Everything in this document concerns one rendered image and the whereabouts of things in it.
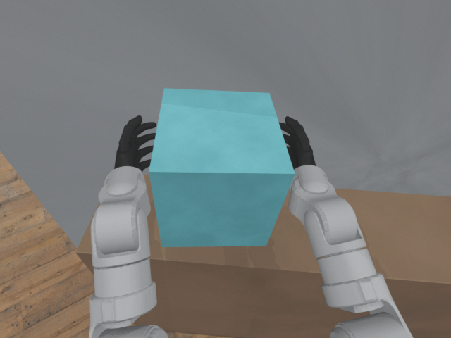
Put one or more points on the right robot upper arm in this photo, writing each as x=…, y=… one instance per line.
x=379, y=325

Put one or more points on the carton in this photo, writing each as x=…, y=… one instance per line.
x=220, y=168

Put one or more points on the robot right forearm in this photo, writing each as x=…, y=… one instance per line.
x=351, y=282

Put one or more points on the robot right hand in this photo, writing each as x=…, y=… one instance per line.
x=299, y=151

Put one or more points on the robot left hand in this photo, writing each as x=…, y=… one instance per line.
x=128, y=153

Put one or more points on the robot left forearm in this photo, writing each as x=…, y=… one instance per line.
x=123, y=286

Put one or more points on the pedestal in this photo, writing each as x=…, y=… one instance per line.
x=274, y=291

